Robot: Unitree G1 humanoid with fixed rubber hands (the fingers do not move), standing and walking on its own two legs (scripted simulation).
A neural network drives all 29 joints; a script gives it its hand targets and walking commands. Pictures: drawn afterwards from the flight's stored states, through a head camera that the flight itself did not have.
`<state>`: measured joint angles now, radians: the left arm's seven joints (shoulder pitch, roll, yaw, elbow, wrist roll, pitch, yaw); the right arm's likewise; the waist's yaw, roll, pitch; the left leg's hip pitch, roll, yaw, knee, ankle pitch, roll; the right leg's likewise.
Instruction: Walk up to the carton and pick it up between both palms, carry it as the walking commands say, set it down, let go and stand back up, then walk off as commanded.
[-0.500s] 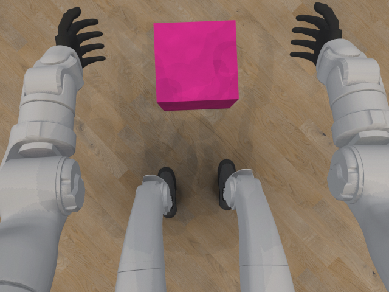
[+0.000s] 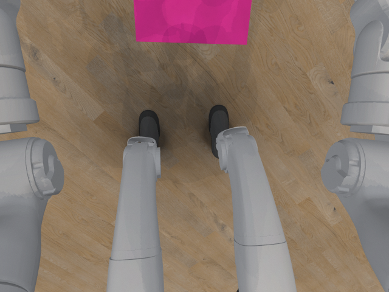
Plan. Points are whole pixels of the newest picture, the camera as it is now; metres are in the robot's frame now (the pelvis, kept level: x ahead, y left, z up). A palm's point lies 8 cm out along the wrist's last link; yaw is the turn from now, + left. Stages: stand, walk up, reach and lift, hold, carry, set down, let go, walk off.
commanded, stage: reach and lift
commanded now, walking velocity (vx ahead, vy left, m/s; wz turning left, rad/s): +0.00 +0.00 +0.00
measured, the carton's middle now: out of the picture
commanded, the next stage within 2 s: none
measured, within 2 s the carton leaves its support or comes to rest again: neither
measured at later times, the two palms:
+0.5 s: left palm out of the picture +0.54 +0.18 -0.31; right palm out of the picture +0.48 -0.26 -0.31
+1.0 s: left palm out of the picture +0.55 +0.17 -0.44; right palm out of the picture +0.49 -0.26 -0.43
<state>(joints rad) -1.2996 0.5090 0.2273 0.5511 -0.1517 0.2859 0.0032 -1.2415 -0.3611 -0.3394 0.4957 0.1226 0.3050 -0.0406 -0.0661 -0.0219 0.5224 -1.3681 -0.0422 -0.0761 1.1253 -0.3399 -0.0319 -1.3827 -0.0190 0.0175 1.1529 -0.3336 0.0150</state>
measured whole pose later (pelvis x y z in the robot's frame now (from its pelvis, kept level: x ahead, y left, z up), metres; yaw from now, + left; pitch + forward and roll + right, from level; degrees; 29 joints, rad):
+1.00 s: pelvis -0.06 +0.00 -0.28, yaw -2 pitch +34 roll -1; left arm -1.67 0.56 0.07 1.08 -0.16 0.20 0.02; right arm -1.60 -0.46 -0.22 1.03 0.19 0.20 -0.08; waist -0.07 -0.02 0.53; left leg -2.17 -0.07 -0.09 2.16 -0.58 -0.08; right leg -2.18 0.05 0.05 2.14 -0.56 0.07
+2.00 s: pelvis -0.05 +0.01 -0.32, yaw -3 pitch +32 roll -1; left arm -1.60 0.47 0.00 1.18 -0.23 0.10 0.07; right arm -1.57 -0.38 -0.17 1.18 0.20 0.09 -0.09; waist -0.04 -0.02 0.52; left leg -2.22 -0.03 -0.06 2.32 -0.66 -0.05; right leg -2.23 0.01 0.02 2.30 -0.63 0.04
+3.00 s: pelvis -0.05 +0.01 -0.32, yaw -3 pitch +33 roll -1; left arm -1.55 0.41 0.01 1.03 -0.25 0.19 0.14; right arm -1.49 -0.40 -0.13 1.01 0.24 0.20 -0.09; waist -0.04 -0.01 0.52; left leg -2.22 -0.03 -0.04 2.31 -0.66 -0.04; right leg -2.23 0.01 0.04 2.29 -0.63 0.04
